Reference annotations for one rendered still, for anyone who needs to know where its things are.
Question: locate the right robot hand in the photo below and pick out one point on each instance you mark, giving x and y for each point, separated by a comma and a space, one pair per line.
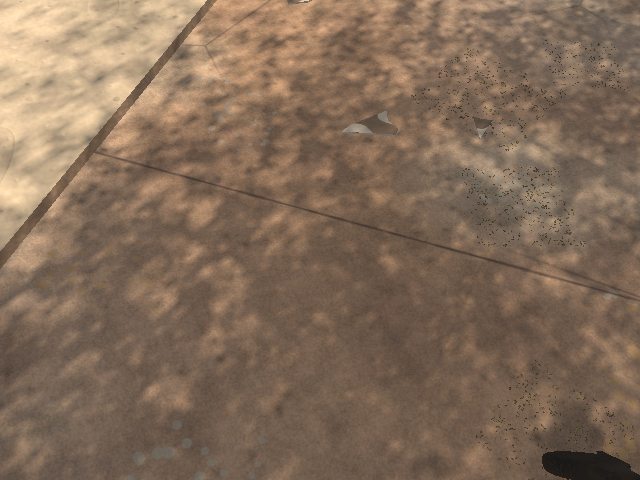
587, 466

